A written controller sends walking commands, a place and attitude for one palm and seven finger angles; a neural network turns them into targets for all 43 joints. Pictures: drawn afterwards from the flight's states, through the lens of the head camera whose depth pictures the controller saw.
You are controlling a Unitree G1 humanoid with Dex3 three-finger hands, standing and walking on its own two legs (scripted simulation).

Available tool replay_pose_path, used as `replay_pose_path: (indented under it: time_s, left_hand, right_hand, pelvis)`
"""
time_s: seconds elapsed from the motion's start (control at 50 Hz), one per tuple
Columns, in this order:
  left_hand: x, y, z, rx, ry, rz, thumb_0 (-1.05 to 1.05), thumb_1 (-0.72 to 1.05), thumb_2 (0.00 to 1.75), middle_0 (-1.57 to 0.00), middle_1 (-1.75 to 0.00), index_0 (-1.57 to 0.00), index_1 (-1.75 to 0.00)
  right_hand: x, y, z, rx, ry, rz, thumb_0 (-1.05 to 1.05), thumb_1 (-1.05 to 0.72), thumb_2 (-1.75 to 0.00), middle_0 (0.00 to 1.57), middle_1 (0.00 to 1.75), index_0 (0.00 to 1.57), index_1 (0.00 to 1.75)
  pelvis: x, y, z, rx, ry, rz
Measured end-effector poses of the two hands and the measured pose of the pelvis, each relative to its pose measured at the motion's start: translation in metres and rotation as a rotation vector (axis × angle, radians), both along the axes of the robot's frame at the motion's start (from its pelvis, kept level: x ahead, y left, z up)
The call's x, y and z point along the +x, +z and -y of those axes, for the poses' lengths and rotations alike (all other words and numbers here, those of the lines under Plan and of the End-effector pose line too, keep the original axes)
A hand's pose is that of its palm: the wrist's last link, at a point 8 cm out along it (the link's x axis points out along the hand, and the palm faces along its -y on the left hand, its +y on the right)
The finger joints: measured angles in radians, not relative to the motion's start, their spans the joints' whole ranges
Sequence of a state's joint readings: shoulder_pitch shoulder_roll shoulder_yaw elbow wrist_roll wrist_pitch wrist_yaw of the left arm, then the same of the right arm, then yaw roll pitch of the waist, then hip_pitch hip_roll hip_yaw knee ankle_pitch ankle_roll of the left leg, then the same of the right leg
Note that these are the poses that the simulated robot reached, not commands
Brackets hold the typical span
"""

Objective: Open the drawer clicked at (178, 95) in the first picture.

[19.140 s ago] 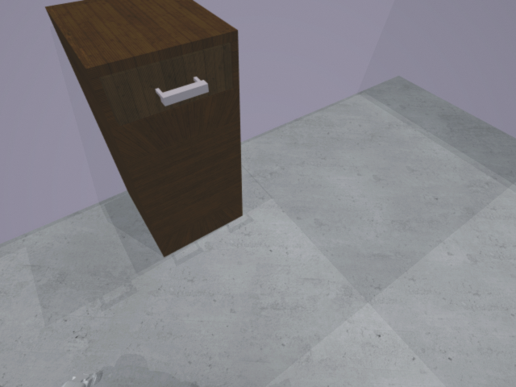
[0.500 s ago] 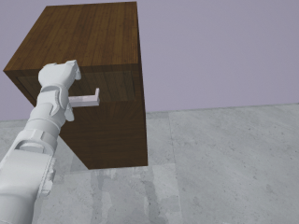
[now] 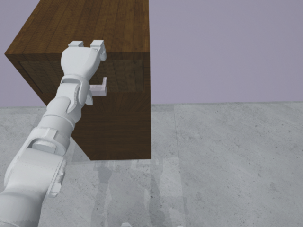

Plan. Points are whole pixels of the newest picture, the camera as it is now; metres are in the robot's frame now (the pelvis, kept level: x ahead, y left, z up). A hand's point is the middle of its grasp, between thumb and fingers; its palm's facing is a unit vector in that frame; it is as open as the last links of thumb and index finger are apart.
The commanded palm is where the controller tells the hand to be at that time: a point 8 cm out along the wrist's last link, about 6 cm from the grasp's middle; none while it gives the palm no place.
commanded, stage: move the hooked fingers above the handle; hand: left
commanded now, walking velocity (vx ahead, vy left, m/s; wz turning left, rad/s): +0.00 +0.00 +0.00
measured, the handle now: (86, 85) +0.54 +0.19 +0.03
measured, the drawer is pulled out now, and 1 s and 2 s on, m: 0.00 0.00 0.00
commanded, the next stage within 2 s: lower the fingers behind the handle in 1.42 s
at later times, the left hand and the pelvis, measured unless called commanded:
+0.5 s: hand (82, 90) +0.47 +0.18 +0.08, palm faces +0.03 -0.08 -1.00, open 13.8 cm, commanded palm +0.48 +0.21 +0.15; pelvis +0.01 -0.01 +0.00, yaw +3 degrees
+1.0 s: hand (61, 99) +0.45 +0.24 +0.07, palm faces -0.22 +0.01 -0.98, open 13.7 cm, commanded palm +0.47 +0.22 +0.14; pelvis +0.01 -0.02 +0.01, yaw +2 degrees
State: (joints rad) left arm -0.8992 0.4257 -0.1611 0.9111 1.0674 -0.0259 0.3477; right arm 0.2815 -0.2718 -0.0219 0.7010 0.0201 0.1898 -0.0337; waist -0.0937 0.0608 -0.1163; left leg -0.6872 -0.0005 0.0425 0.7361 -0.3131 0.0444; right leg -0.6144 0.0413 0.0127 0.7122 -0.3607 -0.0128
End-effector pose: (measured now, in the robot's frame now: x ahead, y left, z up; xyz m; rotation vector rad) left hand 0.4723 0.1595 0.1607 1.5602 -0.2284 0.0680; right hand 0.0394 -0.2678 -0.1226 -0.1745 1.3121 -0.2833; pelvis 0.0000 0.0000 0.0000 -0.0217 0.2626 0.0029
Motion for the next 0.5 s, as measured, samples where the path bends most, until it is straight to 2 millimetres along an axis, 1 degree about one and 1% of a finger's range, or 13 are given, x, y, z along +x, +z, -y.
replay_pose_path:
  time_s: [0.08, 0.12, 0.16, 0.2, 0.26, 0.3, 0.32, 0.36, 0.4, 0.46, 0.5]
  left_hand:
    - [0.002, 0.01, 0.006, -0.002, 0.106, -0.097, 0.0, -0.49, 0.3, -0.45, -1.29, -0.43, -1.36]
    - [0.003, 0.012, 0.002, -0.012, 0.159, -0.163, 0.0, -0.49, 0.3, -0.42, -1.27, -0.42, -1.35]
    - [0.003, 0.011, -0.01, -0.005, 0.209, -0.228, 0.0, -0.49, 0.3, -0.39, -1.25, -0.41, -1.33]
    - [0.0, 0.006, -0.027, 0.002, 0.238, -0.286, 0.0, -0.49, 0.3, -0.37, -1.23, -0.39, -1.3]
    - [-0.009, -0.009, -0.054, 0.012, 0.237, -0.357, 0.0, -0.49, 0.3, -0.35, -1.22, -0.36, -1.26]
    - [-0.018, -0.021, -0.067, 0.027, 0.2, -0.39, 0.0, -0.49, 0.3, -0.34, -1.21, -0.35, -1.24]
    - [-0.022, -0.027, -0.07, 0.032, 0.17, -0.398, 0.0, -0.49, 0.3, -0.33, -1.21, -0.34, -1.24]
    - [-0.031, -0.038, -0.069, 0.034, 0.092, -0.393, 0.0, -0.49, 0.3, -0.33, -1.2, -0.33, -1.22]
    - [-0.035, -0.043, -0.058, 0.021, 0.002, -0.359, 0.0, -0.49, 0.3, -0.33, -1.2, -0.33, -1.21]
    - [-0.033, -0.038, -0.037, -0.023, -0.109, -0.246, 0.0, -0.49, 0.3, -0.33, -1.2, -0.33, -1.21]
    - [-0.025, -0.029, -0.028, -0.057, -0.131, -0.152, 0.0, -0.49, 0.3, -0.33, -1.2, -0.33, -1.2]
  right_hand:
    - [0.006, -0.003, -0.02, 0.062, -0.039, 0.043, 0.0, -0.91, -0.9, 0.2, 0.3, 0.2, 0.29]
    - [0.008, 0.0, -0.026, 0.074, -0.058, 0.074, 0.0, -0.91, -0.9, 0.21, 0.3, 0.2, 0.3]
    - [0.009, 0.004, -0.027, 0.071, -0.072, 0.105, 0.0, -0.91, -0.9, 0.21, 0.3, 0.2, 0.3]
    - [0.008, 0.008, -0.023, 0.056, -0.076, 0.127, 0.0, -0.9, -0.9, 0.21, 0.3, 0.2, 0.3]
    - [0.003, 0.013, -0.011, 0.015, -0.061, 0.125, 0.0, -0.9, -0.9, 0.21, 0.3, 0.2, 0.3]
    - [-0.003, 0.015, 0.0, -0.018, -0.039, 0.096, 0.0, -0.9, -0.9, 0.21, 0.3, 0.2, 0.3]
    - [-0.006, 0.015, 0.006, -0.035, -0.025, 0.074, 0.0, -0.9, -0.9, 0.21, 0.3, 0.2, 0.3]
    - [-0.011, 0.016, 0.018, -0.068, 0.004, 0.024, 0.0, -0.9, -0.9, 0.21, 0.3, 0.2, 0.3]
    - [-0.014, 0.017, 0.027, -0.096, 0.03, -0.022, 0.0, -0.9, -0.9, 0.21, 0.3, 0.2, 0.3]
    - [-0.012, 0.019, 0.037, -0.123, 0.041, -0.054, 0.0, -0.91, -0.9, 0.21, 0.3, 0.2, 0.3]
    - [-0.008, 0.019, 0.039, -0.128, 0.035, -0.05, 0.0, -0.91, -0.9, 0.21, 0.3, 0.2, 0.3]
  pelvis:
    - [-0.004, 0.006, 0.002, 0.011, -0.019, 0.032]
    - [-0.005, 0.009, 0.004, 0.016, -0.027, 0.047]
    - [-0.006, 0.011, 0.007, 0.019, -0.031, 0.057]
    - [-0.006, 0.011, 0.01, 0.02, -0.031, 0.061]
    - [-0.006, 0.01, 0.013, 0.017, -0.023, 0.056]
    - [-0.005, 0.009, 0.014, 0.014, -0.008, 0.05]
    - [-0.004, 0.008, 0.014, 0.012, 0.0, 0.046]
    - [-0.002, 0.006, 0.014, 0.007, 0.019, 0.037]
    - [0.0, 0.004, 0.013, 0.003, 0.037, 0.028]
    - [0.004, 0.001, 0.011, -0.002, 0.05, 0.012]
    - [0.007, -0.001, 0.01, -0.003, 0.05, 0.003]
